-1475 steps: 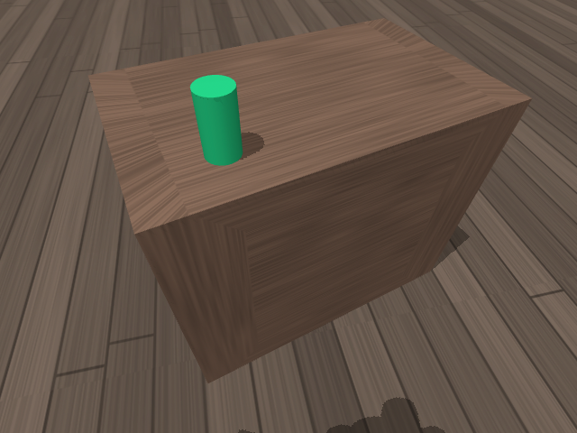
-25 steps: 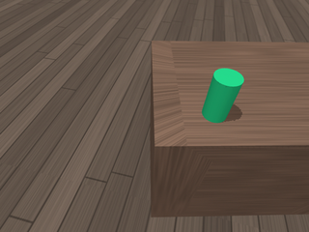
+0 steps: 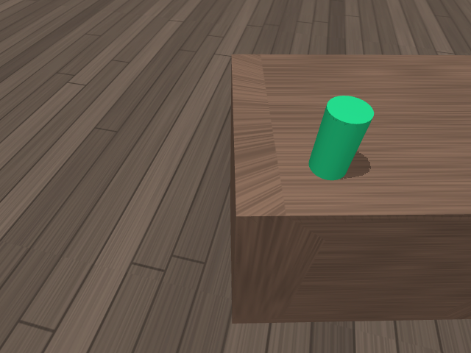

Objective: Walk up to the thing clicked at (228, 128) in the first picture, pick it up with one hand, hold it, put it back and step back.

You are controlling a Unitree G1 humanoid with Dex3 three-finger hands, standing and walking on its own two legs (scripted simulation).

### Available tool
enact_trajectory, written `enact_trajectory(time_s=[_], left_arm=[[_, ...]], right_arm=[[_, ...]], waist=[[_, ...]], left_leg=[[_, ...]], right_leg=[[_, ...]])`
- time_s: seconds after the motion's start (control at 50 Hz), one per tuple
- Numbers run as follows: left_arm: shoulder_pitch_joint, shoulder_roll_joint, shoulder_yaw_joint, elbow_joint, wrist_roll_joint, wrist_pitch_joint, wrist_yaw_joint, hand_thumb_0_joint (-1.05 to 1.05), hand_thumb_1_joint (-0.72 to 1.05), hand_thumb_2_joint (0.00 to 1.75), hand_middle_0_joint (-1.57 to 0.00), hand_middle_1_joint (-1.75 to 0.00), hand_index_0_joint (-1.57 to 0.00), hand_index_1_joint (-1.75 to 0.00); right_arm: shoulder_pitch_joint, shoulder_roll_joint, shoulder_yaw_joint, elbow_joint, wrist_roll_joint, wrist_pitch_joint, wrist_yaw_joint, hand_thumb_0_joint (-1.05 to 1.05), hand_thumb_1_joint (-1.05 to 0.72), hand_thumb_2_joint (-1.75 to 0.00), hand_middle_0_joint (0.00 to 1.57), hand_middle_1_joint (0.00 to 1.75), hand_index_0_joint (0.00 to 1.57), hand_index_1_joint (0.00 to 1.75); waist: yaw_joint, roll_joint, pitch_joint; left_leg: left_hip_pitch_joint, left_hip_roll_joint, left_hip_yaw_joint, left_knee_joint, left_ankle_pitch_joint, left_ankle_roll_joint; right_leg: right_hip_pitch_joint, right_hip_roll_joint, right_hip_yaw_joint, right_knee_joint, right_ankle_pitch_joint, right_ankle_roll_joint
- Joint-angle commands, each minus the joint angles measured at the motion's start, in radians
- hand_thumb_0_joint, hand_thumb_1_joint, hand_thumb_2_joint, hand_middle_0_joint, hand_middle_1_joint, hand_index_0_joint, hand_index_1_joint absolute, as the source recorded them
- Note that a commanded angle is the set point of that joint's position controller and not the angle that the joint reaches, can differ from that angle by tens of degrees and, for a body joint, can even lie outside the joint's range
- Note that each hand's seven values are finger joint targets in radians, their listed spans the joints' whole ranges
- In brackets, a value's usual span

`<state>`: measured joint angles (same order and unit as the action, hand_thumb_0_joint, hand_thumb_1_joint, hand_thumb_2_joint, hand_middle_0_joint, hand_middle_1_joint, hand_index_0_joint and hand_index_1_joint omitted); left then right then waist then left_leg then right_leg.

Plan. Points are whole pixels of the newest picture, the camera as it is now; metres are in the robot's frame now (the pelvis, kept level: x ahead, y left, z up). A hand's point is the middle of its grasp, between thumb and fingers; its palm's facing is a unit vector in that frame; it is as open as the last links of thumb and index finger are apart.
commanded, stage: step back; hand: right
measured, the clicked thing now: (337, 140) +0.48 -0.18 +0.10
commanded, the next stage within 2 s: none
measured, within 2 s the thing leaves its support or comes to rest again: neither
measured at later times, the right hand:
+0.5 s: hand out of the picture -0.01 -0.27 -0.18, palm faces -0.14 +0.90 -0.41, open 7.4 cm
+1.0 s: hand out of the picture -0.09 -0.25 -0.17, palm faces +0.03 +0.94 -0.34, open 7.4 cm
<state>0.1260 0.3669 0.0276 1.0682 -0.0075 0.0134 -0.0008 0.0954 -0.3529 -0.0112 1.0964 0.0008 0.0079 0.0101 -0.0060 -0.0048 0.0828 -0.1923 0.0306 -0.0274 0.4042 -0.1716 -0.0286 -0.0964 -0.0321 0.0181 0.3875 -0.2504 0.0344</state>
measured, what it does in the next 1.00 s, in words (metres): walks backwards: left foot, then right foot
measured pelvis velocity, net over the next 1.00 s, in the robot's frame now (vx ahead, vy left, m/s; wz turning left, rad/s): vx -0.21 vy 0.01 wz -0.04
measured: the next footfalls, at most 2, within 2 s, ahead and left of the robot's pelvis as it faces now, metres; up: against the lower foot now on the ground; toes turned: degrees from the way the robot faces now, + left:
left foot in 0.50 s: -0.10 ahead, +0.12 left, +0.00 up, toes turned +1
right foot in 0.90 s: -0.15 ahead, -0.09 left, +0.00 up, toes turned +1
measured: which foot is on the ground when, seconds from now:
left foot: down 0.00-0.18, up 0.20-0.48, down 0.50-0.94, up 0.96-1.00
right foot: down 0.00-0.52, up 0.54-0.88, down 0.90-1.00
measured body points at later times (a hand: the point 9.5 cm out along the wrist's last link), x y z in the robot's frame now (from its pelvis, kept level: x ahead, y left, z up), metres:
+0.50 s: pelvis -0.10 +0.01 -0.03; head -0.02 +0.02 +0.41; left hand +0.01 +0.33 -0.14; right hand +0.00 -0.31 -0.15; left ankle -0.14 +0.11 -0.75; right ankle -0.02 -0.14 -0.74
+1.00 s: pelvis -0.21 +0.01 -0.02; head -0.16 +0.00 +0.43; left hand -0.12 +0.32 -0.13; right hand -0.09 -0.29 -0.14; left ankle -0.18 +0.12 -0.71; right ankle -0.19 -0.09 -0.74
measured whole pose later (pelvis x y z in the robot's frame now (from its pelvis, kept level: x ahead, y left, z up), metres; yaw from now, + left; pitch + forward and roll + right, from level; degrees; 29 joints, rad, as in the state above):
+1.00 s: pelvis -0.21 +0.01 -0.02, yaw -3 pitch -3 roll +0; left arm 0.19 0.36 0.06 0.87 0.03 0.03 0.00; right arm 0.09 -0.37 -0.05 0.87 0.00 0.07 -0.01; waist 0.01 0.04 0.18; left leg -0.38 -0.04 -0.02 0.87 -0.48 0.02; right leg -0.25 0.05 0.04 0.62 -0.31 -0.05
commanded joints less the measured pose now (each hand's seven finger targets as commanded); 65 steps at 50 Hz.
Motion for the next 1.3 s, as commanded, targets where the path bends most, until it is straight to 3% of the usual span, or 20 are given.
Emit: enact_trajectory(time_s=[0.0,0.12,0.16,0.2,0.26,0.38,0.44,0.48,0.5,0.52,0.6,0.78,0.88,0.92,0.94,1.02,1.16,1.24,1.26,1.28], left_arm=[[0.011,0.219,0.061,-0.087,-0.006,-0.003,0.021,0.0,0.9,0.9,-0.2,-0.3,-0.2,-0.3],[0.113,0.21,0.073,-0.107,0.015,0.017,0.014,0.0,0.9,0.9,-0.2,-0.3,-0.2,-0.3],[0.065,0.311,0.099,-0.141,0.029,0.005,0.011,0.0,0.9,0.9,-0.2,-0.3,-0.2,-0.3],[-0.016,0.362,0.11,-0.198,0.048,-0.007,0.018,0.0,0.9,0.9,-0.2,-0.3,-0.2,-0.3],[-0.136,0.274,0.094,-0.239,0.047,-0.004,0.024,0.0,0.9,0.9,-0.2,-0.3,-0.2,-0.3],[0.0,0.249,0.1,-0.261,0.038,0.006,0.044,0.0,0.9,0.9,-0.2,-0.3,-0.2,-0.3],[-0.017,0.278,0.1,-0.281,0.017,0.023,0.038,0.0,0.9,0.9,-0.2,-0.3,-0.2,-0.3],[0.001,0.224,0.081,-0.303,0.003,0.036,0.029,0.0,0.9,0.9,-0.2,-0.3,-0.2,-0.3],[-0.002,0.167,0.074,-0.314,-0.002,0.037,0.032,0.0,0.9,0.9,-0.2,-0.3,-0.2,-0.3],[-0.066,0.21,0.091,-0.312,0.015,0.041,0.052,0.0,0.9,0.9,-0.2,-0.3,-0.2,-0.3],[0.035,0.204,0.09,-0.265,0.0,0.037,0.044,0.0,0.9,0.9,-0.2,-0.3,-0.2,-0.3],[0.039,0.179,0.087,-0.287,0.024,0.006,0.033,0.0,0.9,0.9,-0.2,-0.3,-0.2,-0.3],[0.149,0.202,0.097,-0.243,0.049,-0.013,0.028,0.0,0.9,0.9,-0.2,-0.3,-0.2,-0.3],[0.074,0.327,0.126,-0.277,0.042,-0.011,0.02,0.0,0.9,0.9,-0.2,-0.3,-0.2,-0.3],[0.017,0.355,0.13,-0.314,0.053,-0.015,0.022,0.0,0.9,0.9,-0.2,-0.3,-0.2,-0.3],[-0.037,0.229,0.109,-0.351,0.039,-0.009,0.03,0.0,0.9,0.9,-0.2,-0.3,-0.2,-0.3],[0.06,0.216,0.111,-0.36,0.047,0.018,0.031,0.0,0.9,0.9,-0.2,-0.3,-0.2,-0.3],[-0.033,0.243,0.104,-0.386,0.028,0.04,0.022,0.0,0.9,0.9,-0.2,-0.3,-0.2,-0.3],[-0.026,0.216,0.094,-0.388,0.028,0.048,0.018,0.0,0.9,0.9,-0.2,-0.3,-0.2,-0.3],[-0.012,0.179,0.085,-0.395,0.025,0.048,0.017,0.0,0.9,0.9,-0.2,-0.3,-0.2,-0.3]], right_arm=[[-0.017,-0.275,-0.074,-0.084,0.011,0.001,-0.014,0.0,-0.9,-0.9,0.2,0.3,0.2,0.3],[-0.093,-0.285,-0.099,-0.178,0.001,0.03,-0.015,0.0,-0.9,-0.9,0.2,0.3,0.2,0.3],[-0.095,-0.204,-0.081,-0.204,0.007,0.043,-0.014,0.0,-0.9,-0.9,0.2,0.3,0.2,0.3],[-0.031,-0.218,-0.087,-0.206,-0.016,0.057,-0.021,0.0,-0.9,-0.9,0.2,0.3,0.2,0.3],[0.067,-0.235,-0.096,-0.177,0.019,0.052,-0.015,0.0,-0.9,-0.9,0.2,0.3,0.2,0.3],[0.05,-0.224,-0.069,-0.218,-0.005,0.033,-0.029,0.0,-0.9,-0.9,0.2,0.3,0.2,0.3],[0.111,-0.216,-0.077,-0.208,-0.026,0.022,-0.03,0.0,-0.9,-0.9,0.2,0.3,0.2,0.3],[0.122,-0.278,-0.105,-0.203,-0.047,0.013,-0.03,0.0,-0.9,-0.9,0.2,0.3,0.2,0.3],[0.093,-0.359,-0.119,-0.221,-0.053,0.013,-0.024,0.0,-0.9,-0.9,0.2,0.3,0.2,0.3],[0.087,-0.431,-0.13,-0.233,-0.044,0.017,-0.018,0.0,-0.9,-0.9,0.2,0.3,0.2,0.3],[-0.063,-0.259,-0.094,-0.278,-0.043,0.015,-0.037,0.0,-0.9,-0.9,0.2,0.3,0.2,0.3],[0.047,-0.254,-0.104,-0.293,-0.021,0.025,-0.038,0.0,-0.9,-0.9,0.2,0.3,0.2,0.3],[-0.023,-0.245,-0.097,-0.32,0.001,0.034,-0.028,0.0,-0.9,-0.9,0.2,0.3,0.2,0.3],[-0.048,-0.196,-0.085,-0.336,0.005,0.034,-0.029,0.0,-0.9,-0.9,0.2,0.3,0.2,0.3],[-0.036,-0.221,-0.098,-0.32,-0.002,0.042,-0.039,0.0,-0.9,-0.9,0.2,0.3,0.2,0.3],[0.07,-0.22,-0.087,-0.274,0.008,0.033,-0.035,0.0,-0.9,-0.9,0.2,0.3,0.2,0.3],[0.096,-0.208,-0.074,-0.286,-0.008,0.01,-0.052,0.0,-0.9,-0.9,0.2,0.3,0.2,0.3],[0.22,-0.209,-0.091,-0.232,-0.026,0.001,-0.045,0.0,-0.9,-0.9,0.2,0.3,0.2,0.3],[0.211,-0.234,-0.101,-0.232,-0.035,-0.001,-0.044,0.0,-0.9,-0.9,0.2,0.3,0.2,0.3],[0.184,-0.315,-0.12,-0.246,-0.053,-0.003,-0.041,0.0,-0.9,-0.9,0.2,0.3,0.2,0.3]], waist=[[0.003,0.082,-0.098],[0.045,0.14,-0.189],[0.055,-0.151,-0.109],[0.037,-0.175,-0.082],[-0.039,-0.14,-0.085],[0.057,-0.166,-0.188],[0.014,-0.211,-0.193],[0.01,-0.026,-0.189],[0.02,0.234,-0.171],[-0.046,0.274,-0.157],[0.053,0.143,-0.086],[-0.028,0.164,-0.12],[0.033,0.074,-0.166],[0.044,-0.241,-0.08],[0.058,-0.274,-0.027],[0.001,-0.11,-0.058],[0.07,-0.194,-0.175],[-0.011,-0.203,-0.199],[-0.006,-0.12,-0.161],[-0.003,0.104,-0.145]], left_leg=[[0.017,0.137,-0.118,0.014,0.417,0.145],[-0.114,0.152,-0.143,0.12,0.179,0.2],[-0.195,-0.118,-0.007,0.445,-0.182,0.073],[-0.235,-0.111,-0.127,0.73,-0.437,0.064],[-0.246,-0.123,-0.126,0.787,-0.325,0.05],[-0.287,-0.05,-0.075,0.417,-0.353,0.02],[-0.128,-0.042,-0.014,0.085,-0.192,0.045],[0.066,0.068,-0.15,-0.045,0.226,0.068],[0.158,0.243,-0.385,-0.042,0.461,0.137],[0.029,0.334,-0.468,-0.054,0.44,0.271],[0.114,0.148,-0.137,0.041,0.524,0.181],[0.211,0.204,-0.154,0.099,0.429,0.242],[0.003,0.166,-0.127,0.194,0.146,0.16],[-0.203,-0.102,0.009,0.462,-0.278,0.043],[-0.18,-0.109,-0.086,0.706,-0.484,0.027],[-0.227,-0.154,-0.142,0.77,-0.347,0.029],[-0.277,-0.092,-0.048,0.41,-0.373,-0.013],[-0.036,-0.068,0.028,0.011,-0.083,0.033],[0.011,-0.024,-0.057,-0.019,-0.027,0.052],[0.068,0.178,-0.336,-0.072,0.041,0.129]], right_leg=[[-0.059,-0.015,-0.005,0.152,0.259,-0.077],[-0.051,-0.025,0.038,0.248,0.009,-0.113],[-0.137,-0.26,0.315,-0.075,0.204,-0.216],[-0.241,-0.387,0.442,-0.069,0.31,-0.332],[-0.192,-0.225,0.189,0.001,0.356,-0.251],[0.142,-0.261,0.192,0.155,0.568,-0.253],[0.076,-0.23,0.154,0.254,0.625,-0.213],[-0.149,-0.099,0.077,0.384,0.331,-0.113],[-0.394,0.099,0.015,0.521,-0.293,-0.066],[-0.361,0.147,0.129,0.669,-0.46,-0.048],[-0.48,0.153,0.19,0.843,-0.234,-0.062],[-0.304,0.068,0.046,0.348,-0.209,-0.01],[-0.054,0.024,0.068,0.027,0.136,-0.072],[-0.132,-0.266,0.457,-0.055,0.246,-0.292],[-0.273,-0.382,0.572,-0.089,0.282,-0.382],[-0.174,-0.184,0.24,0.013,0.414,-0.245],[0.13,-0.191,0.224,0.108,0.467,-0.251],[-0.017,-0.165,0.186,0.209,0.342,-0.178],[-0.143,-0.119,0.174,0.234,0.193,-0.13],[-0.336,0.01,0.106,0.39,-0.052,-0.08]])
